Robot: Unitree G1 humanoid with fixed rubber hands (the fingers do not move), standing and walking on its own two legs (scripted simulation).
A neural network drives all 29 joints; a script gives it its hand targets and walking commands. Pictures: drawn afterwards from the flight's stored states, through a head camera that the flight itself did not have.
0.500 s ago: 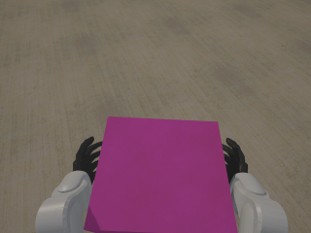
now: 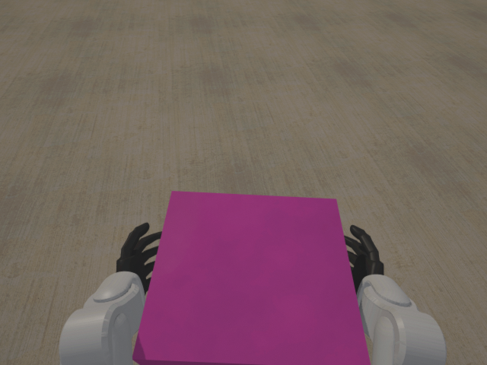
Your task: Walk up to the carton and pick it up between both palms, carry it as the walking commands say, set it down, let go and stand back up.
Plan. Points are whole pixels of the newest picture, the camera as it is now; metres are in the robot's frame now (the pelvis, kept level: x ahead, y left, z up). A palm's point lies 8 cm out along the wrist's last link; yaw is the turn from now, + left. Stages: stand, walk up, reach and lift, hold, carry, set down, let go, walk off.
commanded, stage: carry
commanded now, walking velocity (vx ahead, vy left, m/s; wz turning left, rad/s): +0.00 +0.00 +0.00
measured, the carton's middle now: (247, 302) +0.22 +0.01 +0.01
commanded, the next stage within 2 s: none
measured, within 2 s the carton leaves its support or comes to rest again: neither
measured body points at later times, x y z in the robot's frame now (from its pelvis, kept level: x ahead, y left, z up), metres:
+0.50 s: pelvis -0.05 +0.02 +0.00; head -0.08 +0.02 +0.45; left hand +0.19 +0.18 +0.09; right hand +0.19 -0.14 +0.09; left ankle +0.04 +0.11 -0.73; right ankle -0.03 -0.09 -0.73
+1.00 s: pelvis -0.11 +0.02 -0.01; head -0.11 +0.02 +0.44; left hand +0.14 +0.18 +0.07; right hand +0.13 -0.15 +0.08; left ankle +0.04 +0.11 -0.72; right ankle -0.03 -0.09 -0.73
